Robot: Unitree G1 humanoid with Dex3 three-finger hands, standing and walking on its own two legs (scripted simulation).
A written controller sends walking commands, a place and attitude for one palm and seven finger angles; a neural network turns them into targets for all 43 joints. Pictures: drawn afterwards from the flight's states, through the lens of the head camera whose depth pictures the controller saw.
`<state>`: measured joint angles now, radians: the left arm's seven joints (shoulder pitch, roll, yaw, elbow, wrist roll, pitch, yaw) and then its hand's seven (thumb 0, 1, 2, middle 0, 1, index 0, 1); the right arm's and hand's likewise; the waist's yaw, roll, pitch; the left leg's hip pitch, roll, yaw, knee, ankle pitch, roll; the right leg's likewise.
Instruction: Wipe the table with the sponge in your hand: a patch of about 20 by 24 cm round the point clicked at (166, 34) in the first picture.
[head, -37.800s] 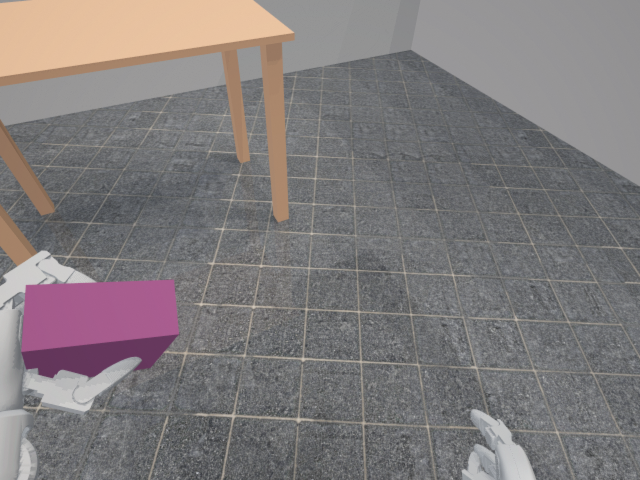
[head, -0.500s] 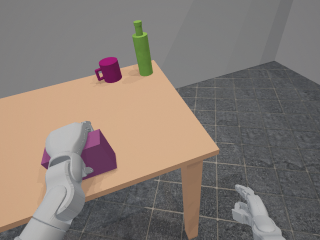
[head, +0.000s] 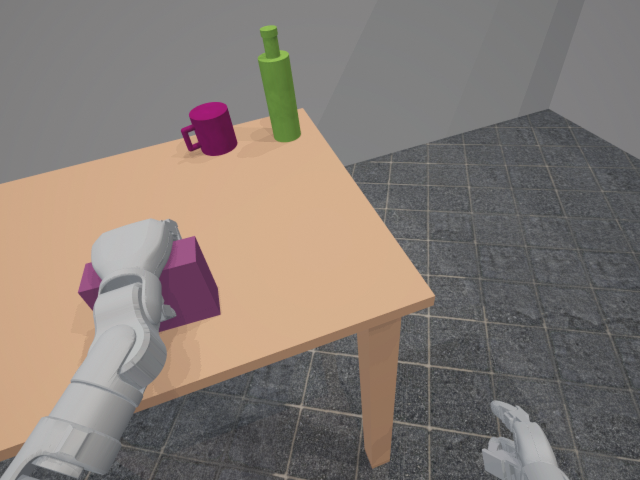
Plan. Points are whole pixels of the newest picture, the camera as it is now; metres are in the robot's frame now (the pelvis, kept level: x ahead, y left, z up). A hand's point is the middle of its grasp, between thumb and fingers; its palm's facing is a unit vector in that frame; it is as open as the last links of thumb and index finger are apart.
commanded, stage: wipe forward along the middle lane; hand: left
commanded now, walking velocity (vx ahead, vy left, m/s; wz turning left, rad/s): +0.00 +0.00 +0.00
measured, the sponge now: (161, 298) +0.31 +0.27 +0.08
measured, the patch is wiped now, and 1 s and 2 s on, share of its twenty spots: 0.90 0.90 0.90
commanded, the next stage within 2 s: slide back across to the first lane in 0.86 s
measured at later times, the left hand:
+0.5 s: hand (157, 251) +0.36 +0.28 +0.11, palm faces -0.06 -0.03 -1.00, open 9.5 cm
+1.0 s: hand (153, 228) +0.41 +0.31 +0.11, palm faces -0.08 -0.02 -1.00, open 9.5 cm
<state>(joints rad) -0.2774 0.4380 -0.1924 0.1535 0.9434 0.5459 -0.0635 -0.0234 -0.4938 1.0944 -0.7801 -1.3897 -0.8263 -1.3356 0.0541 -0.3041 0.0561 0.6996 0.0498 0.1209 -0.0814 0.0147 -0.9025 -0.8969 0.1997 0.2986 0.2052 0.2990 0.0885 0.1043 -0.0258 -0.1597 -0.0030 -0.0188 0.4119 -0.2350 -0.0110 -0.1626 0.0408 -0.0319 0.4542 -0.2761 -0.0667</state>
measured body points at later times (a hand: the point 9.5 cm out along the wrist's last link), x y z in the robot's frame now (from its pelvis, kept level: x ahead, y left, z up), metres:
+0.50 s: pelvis -0.01 -0.01 +0.00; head +0.00 -0.05 +0.45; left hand +0.36 +0.28 +0.17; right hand +0.17 -0.25 -0.12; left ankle -0.01 +0.14 -0.74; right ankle -0.02 -0.07 -0.74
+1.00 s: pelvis +0.01 +0.01 +0.00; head +0.02 -0.02 +0.45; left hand +0.41 +0.31 +0.17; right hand +0.12 -0.26 -0.14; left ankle -0.01 +0.14 -0.74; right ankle -0.02 -0.07 -0.74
